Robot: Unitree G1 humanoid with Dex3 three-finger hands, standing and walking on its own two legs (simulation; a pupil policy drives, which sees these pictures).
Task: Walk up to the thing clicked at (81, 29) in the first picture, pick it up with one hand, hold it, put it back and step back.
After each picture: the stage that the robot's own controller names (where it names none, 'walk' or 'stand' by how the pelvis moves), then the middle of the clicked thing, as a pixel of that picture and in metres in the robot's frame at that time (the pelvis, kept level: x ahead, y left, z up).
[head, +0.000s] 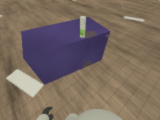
stand; (82, 27) +1.04 +0.14 +0.01
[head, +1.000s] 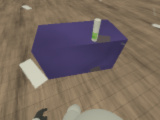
walk; (95, 30) +0.95 +0.05 +0.02
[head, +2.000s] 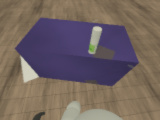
rise first; (94, 41) +0.64 +0.07 +0.04
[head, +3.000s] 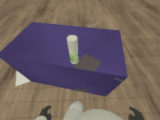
stand; (73, 51) +0.49 +0.18 +0.05
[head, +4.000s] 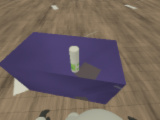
stand; (74, 60) +0.47 +0.16 +0.02
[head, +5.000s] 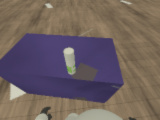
stand; (70, 62) +0.44 +0.18 +0.01
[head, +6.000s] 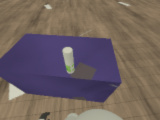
stand; (69, 61) +0.45 +0.19 +0.01
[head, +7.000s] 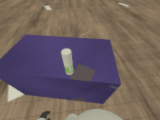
stand; (68, 63) +0.44 +0.20 +0.01
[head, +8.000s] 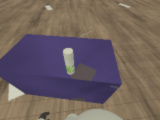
stand; (69, 62) +0.44 +0.19 +0.01
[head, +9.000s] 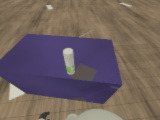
rise first; (69, 62) +0.44 +0.19 +0.01
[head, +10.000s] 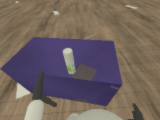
rise first; (69, 62) +0.45 +0.22 +0.02
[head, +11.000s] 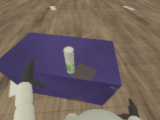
go down; (69, 61) +0.45 +0.19 +0.02
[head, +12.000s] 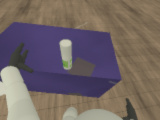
go down; (66, 56) +0.45 +0.19 +0.05
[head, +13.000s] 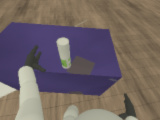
close in; (65, 55) +0.45 +0.19 +0.06
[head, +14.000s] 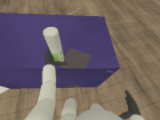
close; (55, 48) +0.46 +0.21 +0.09
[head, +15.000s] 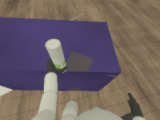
lift; (58, 59) +0.39 +0.21 +0.09
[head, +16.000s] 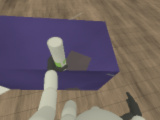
lift; (59, 57) +0.40 +0.20 +0.09
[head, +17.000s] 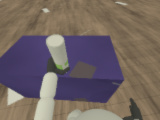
lift; (60, 58) +0.32 +0.18 +0.21
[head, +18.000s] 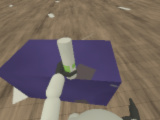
hold; (68, 60) +0.33 +0.15 +0.19
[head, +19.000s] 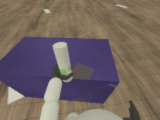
crouch; (64, 64) +0.33 +0.18 +0.15
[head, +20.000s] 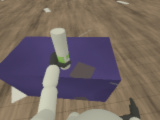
crouch; (62, 51) +0.38 +0.19 +0.20
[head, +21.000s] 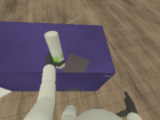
lower; (56, 52) +0.45 +0.22 +0.09
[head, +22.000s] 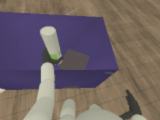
lower; (53, 48) +0.45 +0.22 +0.09
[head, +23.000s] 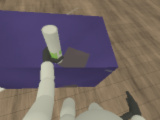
lower; (54, 47) +0.46 +0.21 +0.10
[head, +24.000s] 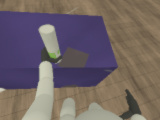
lower; (52, 47) +0.46 +0.22 +0.10
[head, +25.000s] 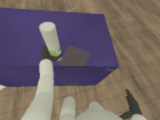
rest; (53, 45) +0.47 +0.22 +0.10
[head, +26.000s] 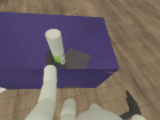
withdraw; (57, 50) +0.44 +0.20 +0.10
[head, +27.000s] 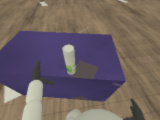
sink last; (70, 61) +0.42 +0.18 +0.06
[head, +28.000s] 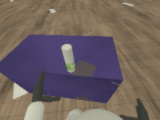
stand; (69, 59) +0.45 +0.21 +0.06
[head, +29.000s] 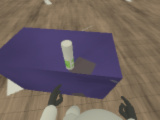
stand; (68, 56) +0.45 +0.20 +0.06
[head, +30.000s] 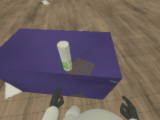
stand; (65, 57) +0.43 +0.21 +0.07
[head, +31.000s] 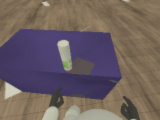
stand; (66, 57) +0.44 +0.21 +0.08
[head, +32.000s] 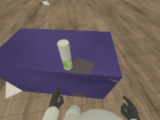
stand; (66, 56) +0.44 +0.21 +0.08
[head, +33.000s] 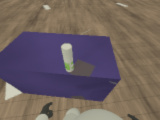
stand; (68, 59) +0.45 +0.20 +0.05
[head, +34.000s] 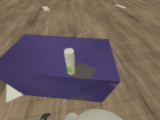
walk; (70, 62) +0.44 +0.18 +0.01
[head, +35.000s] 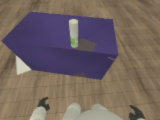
walk; (74, 35) +0.68 +0.20 +0.03
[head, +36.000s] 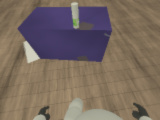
stand; (75, 16) +1.01 +0.25 +0.04
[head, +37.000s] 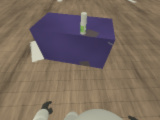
stand; (83, 24) +1.05 +0.16 +0.02
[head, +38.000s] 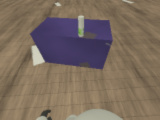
stand; (81, 26) +1.06 +0.18 +0.01
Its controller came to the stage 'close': yes
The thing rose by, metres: 0.22
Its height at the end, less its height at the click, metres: +0.00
